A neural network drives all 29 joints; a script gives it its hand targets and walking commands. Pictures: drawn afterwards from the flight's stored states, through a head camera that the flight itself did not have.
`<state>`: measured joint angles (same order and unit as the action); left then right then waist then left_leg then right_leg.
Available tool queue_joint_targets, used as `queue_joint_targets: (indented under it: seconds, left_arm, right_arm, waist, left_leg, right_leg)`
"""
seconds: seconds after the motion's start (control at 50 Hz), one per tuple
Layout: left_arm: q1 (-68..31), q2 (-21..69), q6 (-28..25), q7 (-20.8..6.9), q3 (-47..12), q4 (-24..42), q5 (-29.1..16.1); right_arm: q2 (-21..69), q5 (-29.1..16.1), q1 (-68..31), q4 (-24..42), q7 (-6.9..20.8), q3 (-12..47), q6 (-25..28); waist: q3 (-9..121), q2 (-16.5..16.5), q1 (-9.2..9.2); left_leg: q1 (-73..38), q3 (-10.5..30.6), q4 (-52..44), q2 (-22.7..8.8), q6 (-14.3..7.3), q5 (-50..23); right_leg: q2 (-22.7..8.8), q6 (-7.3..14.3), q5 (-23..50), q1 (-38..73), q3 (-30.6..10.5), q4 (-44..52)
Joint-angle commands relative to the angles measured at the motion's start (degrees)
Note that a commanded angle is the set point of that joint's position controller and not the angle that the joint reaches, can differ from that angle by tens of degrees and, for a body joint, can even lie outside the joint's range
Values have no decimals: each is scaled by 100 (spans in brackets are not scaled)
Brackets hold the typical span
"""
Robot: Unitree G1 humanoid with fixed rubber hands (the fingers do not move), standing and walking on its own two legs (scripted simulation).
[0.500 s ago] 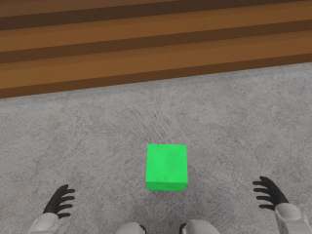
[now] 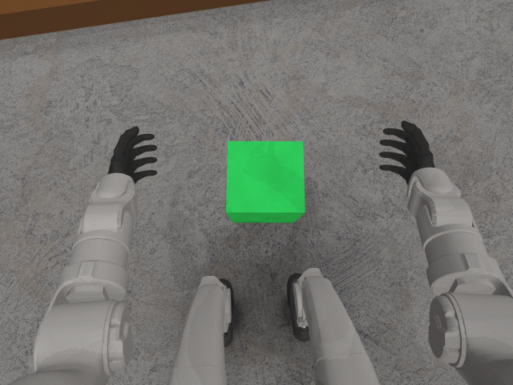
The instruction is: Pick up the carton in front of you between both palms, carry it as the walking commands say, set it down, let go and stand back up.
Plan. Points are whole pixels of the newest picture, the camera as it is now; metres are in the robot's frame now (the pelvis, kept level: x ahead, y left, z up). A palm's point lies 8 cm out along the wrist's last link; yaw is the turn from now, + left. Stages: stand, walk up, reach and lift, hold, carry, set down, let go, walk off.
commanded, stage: reach and lift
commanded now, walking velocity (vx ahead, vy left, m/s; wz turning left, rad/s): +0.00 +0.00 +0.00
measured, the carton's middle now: (264, 186) +0.49 -0.03 -0.55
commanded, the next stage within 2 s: none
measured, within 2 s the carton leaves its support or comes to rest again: neither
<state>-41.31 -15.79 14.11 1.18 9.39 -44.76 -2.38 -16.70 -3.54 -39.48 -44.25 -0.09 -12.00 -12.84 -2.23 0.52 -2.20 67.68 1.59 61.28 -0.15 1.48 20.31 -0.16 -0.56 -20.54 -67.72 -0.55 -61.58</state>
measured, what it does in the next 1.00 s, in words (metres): lowers itself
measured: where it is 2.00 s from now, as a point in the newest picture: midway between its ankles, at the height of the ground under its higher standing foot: (261, 322)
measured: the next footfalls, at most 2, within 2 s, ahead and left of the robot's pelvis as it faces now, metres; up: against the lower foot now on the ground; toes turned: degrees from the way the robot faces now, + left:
none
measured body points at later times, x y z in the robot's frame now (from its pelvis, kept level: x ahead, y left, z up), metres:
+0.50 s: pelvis +0.00 +0.00 -0.06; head +0.32 -0.01 +0.26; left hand +0.53 +0.16 -0.20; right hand +0.50 -0.22 -0.19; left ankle +0.07 +0.13 -0.64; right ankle +0.07 -0.12 -0.64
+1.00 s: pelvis -0.04 +0.01 -0.26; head +0.31 -0.01 +0.01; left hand +0.52 +0.16 -0.43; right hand +0.49 -0.23 -0.42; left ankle +0.07 +0.13 -0.64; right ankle +0.07 -0.12 -0.64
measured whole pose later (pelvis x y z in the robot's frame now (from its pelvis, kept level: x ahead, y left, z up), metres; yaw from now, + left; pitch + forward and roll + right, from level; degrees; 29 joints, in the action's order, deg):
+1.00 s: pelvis -0.04 +0.01 -0.26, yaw -1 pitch +45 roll +0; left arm -76.7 -19.3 6.5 6.9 7.3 -58.4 -8.4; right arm -19.8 -10.0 -74.6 -58.5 -4.5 -10.8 -5.1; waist -8.7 0.9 -2.7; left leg 129.2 3.1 115.0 3.3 3.2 30.4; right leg 2.5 -3.1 -29.8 -129.4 -2.7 -114.6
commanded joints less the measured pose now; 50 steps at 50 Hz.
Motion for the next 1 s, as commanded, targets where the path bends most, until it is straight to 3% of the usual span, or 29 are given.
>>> queue_joint_targets:
  seconds: [0.0,0.1,0.18,0.3,0.42,0.54,0.64,0.8,0.9,0.98]
  left_arm:
    - [-2041,-820,-64,50,234,271,-15]
    - [-3372,-777,-115,69,390,-230,26]
    - [-4049,-713,-254,81,620,-573,220]
    - [-3960,-530,-598,91,937,-598,598]
    - [-3278,-94,-968,126,1108,-441,833]
    - [-3055,2,-1136,245,823,-314,636]
    - [-3363,-302,-1119,423,306,14,139]
    - [-4215,-739,-889,607,-133,111,-489]
    - [-4784,-890,-809,601,-154,-534,-606]
    - [-5145,-1004,-904,567,-159,-1137,-626]
  right_arm:
    - [-761,-61,-1943,331,-71,-199,66]
    - [-738,59,-3203,-116,-132,-412,112]
    - [-667,272,-3873,-383,-152,-698,239]
    - [-402,587,-3767,-323,-109,-985,560]
    - [-6,807,-3176,-251,-33,-1185,950]
    - [-73,634,-2897,-281,-71,-1149,1122]
    - [-514,74,-3121,-145,-210,-684,1157]
    - [-1001,-578,-4007,-45,-360,-129,953]
    - [-1033,-653,-4656,-601,-437,11,840]
    - [-1032,-668,-5091,-1196,-475,120,910]
  waist:
    - [4326,8,2]
    - [4893,36,-98]
    - [5324,48,-148]
    - [6141,33,-124]
    - [6060,26,-107]
    - [6032,153,-148]
    - [6866,315,-166]
    - [7248,323,-208]
    - [6313,192,-195]
    - [5565,101,-132]
  left_leg:
    - [-1613,-301,-467,333,90,-416]
    - [-1148,-376,-346,375,108,-26]
    - [-887,-377,-238,416,98,-137]
    - [-781,-355,-55,515,71,-1203]
    - [227,-238,712,508,60,-2225]
    - [1217,-204,1867,464,131,-2292]
    - [1152,-267,2894,467,199,-2356]
    - [1377,-397,3985,444,240,-1362]
    - [2362,-496,4348,339,180,-131]
    - [2884,-467,4637,264,145,287]
  right_leg:
    - [242,-238,647,1592,255,628]
    - [305,-237,279,1166,323,521]
    - [346,-254,414,868,348,418]
    - [405,-269,1586,917,292,173]
    - [402,-247,2604,-4,199,-596]
    - [386,-290,2492,-1366,216,-1729]
    - [377,-344,2397,-1841,306,-2689]
    - [289,-323,1400,-2327,519,-3783]
    - [177,-306,428,-2620,492,-4163]
    - [111,-306,22,-2893,414,-4477]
